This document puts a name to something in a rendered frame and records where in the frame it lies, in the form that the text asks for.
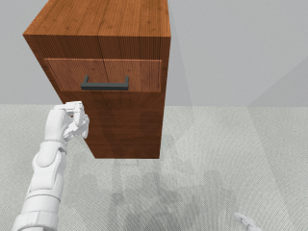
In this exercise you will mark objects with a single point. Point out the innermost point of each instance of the cabinet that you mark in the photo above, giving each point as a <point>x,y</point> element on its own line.
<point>124,124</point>

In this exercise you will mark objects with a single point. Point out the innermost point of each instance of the left robot forearm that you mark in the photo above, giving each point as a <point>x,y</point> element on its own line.
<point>43,198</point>

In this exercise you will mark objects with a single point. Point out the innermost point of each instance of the drawer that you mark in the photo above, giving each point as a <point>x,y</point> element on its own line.
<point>143,75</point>

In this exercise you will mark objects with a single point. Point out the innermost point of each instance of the right robot hand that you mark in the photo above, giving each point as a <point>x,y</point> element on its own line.
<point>246,222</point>

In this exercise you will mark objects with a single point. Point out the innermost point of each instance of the handle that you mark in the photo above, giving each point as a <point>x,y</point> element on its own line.
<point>104,86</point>

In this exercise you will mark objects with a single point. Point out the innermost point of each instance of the left robot hand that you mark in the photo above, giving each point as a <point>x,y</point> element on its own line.
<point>60,127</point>

